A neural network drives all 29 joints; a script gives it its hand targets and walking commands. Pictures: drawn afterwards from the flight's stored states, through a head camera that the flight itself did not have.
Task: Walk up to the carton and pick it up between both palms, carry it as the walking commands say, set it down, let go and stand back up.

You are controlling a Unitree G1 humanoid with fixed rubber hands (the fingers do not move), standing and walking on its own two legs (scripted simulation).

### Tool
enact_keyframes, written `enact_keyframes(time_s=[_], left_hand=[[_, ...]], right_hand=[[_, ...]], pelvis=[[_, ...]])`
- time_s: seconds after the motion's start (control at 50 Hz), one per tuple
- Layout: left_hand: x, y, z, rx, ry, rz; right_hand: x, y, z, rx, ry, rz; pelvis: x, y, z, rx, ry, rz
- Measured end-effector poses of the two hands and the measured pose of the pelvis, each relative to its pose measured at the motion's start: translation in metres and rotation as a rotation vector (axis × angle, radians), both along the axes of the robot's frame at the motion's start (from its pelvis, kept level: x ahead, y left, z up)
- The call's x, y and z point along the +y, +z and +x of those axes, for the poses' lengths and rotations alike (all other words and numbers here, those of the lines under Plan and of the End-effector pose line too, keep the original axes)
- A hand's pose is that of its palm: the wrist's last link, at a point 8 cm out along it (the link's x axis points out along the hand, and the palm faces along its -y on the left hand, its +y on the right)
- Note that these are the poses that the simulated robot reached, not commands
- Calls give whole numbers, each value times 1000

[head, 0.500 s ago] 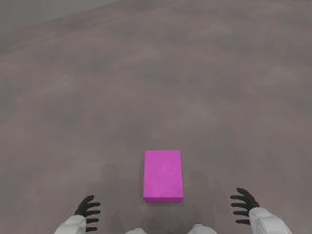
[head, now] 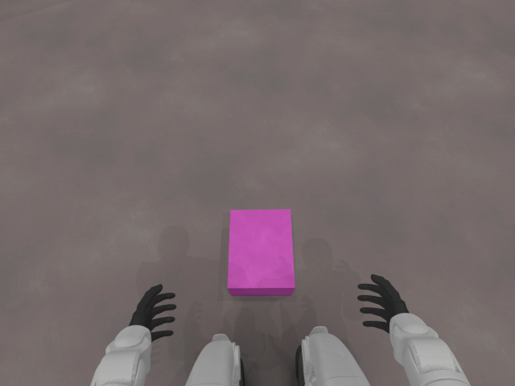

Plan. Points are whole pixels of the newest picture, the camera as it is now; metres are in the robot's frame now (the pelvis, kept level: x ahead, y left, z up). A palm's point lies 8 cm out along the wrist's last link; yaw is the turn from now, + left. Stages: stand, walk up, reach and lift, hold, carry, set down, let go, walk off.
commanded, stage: reach and lift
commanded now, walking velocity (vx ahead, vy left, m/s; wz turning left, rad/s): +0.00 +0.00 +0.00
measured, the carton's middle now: (260, 252) +0.49 +0.01 -0.64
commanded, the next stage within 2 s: none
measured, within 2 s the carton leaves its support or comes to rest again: neither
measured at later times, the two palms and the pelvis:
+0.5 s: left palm (158, 251) +0.35 +0.21 -0.12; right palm (369, 242) +0.35 -0.19 -0.12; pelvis -0.05 +0.00 -0.04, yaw +0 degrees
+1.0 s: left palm (171, 203) +0.47 +0.20 -0.16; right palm (356, 196) +0.47 -0.20 -0.16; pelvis -0.03 +0.00 -0.06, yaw +0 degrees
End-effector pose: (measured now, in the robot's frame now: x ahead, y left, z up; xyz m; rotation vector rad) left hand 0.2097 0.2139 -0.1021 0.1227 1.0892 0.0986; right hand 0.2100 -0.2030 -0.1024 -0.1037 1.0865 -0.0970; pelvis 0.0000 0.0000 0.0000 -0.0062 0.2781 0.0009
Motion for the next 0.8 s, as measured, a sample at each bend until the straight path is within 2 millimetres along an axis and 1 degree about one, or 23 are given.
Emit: enact_keyframes(time_s=[0.06, 0.12, 0.26, 0.36, 0.56, 0.7, 0.8], left_hand=[[-1, -3, 9, -23, -1, -2], [-2, -6, 23, -49, -1, -3], [-3, -6, 69, -115, 0, -7], [-6, -9, 101, -156, 7, -13], [-6, -26, 159, -262, 24, -15], [-6, -36, 204, -352, 22, -12], [-5, -43, 232, -407, 17, -13]], right_hand=[[-1, -2, 8, -20, -4, 3], [0, -5, 21, -41, -2, 3], [3, -10, 67, -97, 3, -5], [7, -13, 100, -145, -9, -13], [9, -28, 158, -259, -47, -20], [4, -40, 199, -347, -58, -21], [2, -46, 227, -405, -62, -15]], pelvis=[[1, -5, -10, -7, 1, -3], [1, -11, -20, -13, 2, -5], [2, -24, -39, 1, 4, -4], [3, -30, -47, 39, 1, 1], [3, -45, -47, 179, 8, 0], [2, -53, -40, 305, 8, -1], [2, -56, -34, 391, 3, 2]])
